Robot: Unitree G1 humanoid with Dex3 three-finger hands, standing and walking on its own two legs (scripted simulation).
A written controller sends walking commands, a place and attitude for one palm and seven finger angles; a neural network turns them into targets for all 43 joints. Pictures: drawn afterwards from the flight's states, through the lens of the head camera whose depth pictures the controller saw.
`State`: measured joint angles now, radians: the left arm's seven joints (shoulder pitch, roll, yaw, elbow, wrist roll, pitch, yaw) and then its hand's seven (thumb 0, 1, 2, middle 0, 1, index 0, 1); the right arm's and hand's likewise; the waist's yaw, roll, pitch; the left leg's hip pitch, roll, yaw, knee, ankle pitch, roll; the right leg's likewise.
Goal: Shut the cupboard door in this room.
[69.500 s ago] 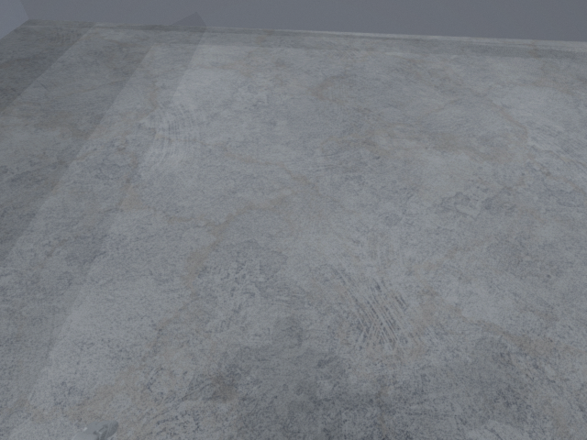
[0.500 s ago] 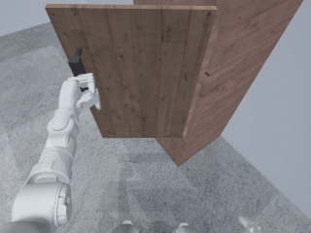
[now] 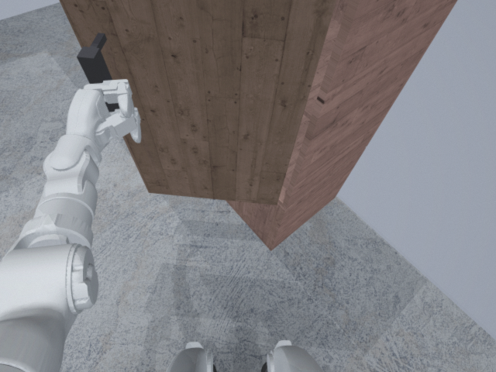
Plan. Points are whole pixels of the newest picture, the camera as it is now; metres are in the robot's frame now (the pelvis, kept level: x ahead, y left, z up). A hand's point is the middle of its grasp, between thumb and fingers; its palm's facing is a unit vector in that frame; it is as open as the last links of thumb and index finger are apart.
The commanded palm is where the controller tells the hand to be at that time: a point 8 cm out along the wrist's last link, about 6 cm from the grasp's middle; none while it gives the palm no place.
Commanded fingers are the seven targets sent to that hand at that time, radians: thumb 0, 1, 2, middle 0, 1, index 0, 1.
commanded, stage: push the door shut along its arc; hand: left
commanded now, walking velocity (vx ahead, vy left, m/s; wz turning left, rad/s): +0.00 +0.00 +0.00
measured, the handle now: (110, 83) +0.57 +0.20 +0.11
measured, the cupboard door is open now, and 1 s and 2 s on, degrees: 45 34 23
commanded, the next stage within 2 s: pull the fist back off the door in 1.14 s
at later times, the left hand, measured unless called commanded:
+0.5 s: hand (166, 87) +0.55 +0.11 +0.11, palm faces -0.28 -0.96 +0.00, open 3.1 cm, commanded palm +0.55 +0.16 +0.11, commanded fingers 0.00 0.90 0.90 -1.30 -1.50 -1.30 -1.50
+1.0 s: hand (175, 76) +0.58 +0.10 +0.11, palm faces -0.35 -0.94 -0.01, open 3.2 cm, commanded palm +0.61 +0.11 +0.11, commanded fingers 0.00 0.90 0.90 -1.30 -1.50 -1.30 -1.50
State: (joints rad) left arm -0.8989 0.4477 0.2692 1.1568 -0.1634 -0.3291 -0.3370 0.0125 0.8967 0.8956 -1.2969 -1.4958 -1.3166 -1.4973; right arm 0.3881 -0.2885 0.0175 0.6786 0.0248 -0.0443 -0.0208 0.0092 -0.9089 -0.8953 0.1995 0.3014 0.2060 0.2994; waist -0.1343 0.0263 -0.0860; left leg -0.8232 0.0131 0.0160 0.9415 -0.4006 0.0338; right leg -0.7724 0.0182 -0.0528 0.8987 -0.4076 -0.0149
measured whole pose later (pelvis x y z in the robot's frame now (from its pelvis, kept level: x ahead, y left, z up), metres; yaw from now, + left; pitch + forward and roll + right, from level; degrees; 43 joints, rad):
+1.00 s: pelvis +0.00 +0.00 -0.02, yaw -1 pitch +25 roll -4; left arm -1.37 0.61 0.22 1.39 -0.06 -0.19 -0.44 0.02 0.91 0.96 -1.30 -1.50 -1.30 -1.50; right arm 0.41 -0.29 0.04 0.71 -0.02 -0.07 -0.02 0.00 -0.91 -0.90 0.20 0.30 0.21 0.30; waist -0.26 0.05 -0.07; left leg -1.07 0.03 -0.02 1.07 -0.44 0.03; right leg -1.00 0.04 -0.08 0.99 -0.44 -0.02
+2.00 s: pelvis +0.03 -0.01 +0.01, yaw +0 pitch +19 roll -1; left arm -0.93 0.22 0.26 1.15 -0.04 -0.36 0.10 0.01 0.90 0.90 -1.30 -1.50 -1.30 -1.50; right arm 0.44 -0.29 -0.04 0.65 -0.05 -0.01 0.08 0.01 -0.91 -0.90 0.20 0.30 0.20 0.30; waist -0.17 0.04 -0.12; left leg -0.80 0.03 0.02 0.89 -0.42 0.01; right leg -0.76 0.04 -0.05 0.85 -0.42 -0.03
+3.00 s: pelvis +0.02 +0.00 +0.05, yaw +0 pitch -1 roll +0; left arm -0.01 0.26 0.10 0.11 -0.07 -0.10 0.06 0.01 0.89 0.89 -1.03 -1.20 -1.04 -1.20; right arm 0.15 -0.22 0.04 0.57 0.05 -0.01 -0.07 0.01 -0.91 -0.90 0.20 0.30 0.20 0.30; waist 0.02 0.04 -0.03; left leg -0.22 -0.01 0.04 0.51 -0.26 0.03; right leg -0.20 0.01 -0.02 0.50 -0.28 -0.01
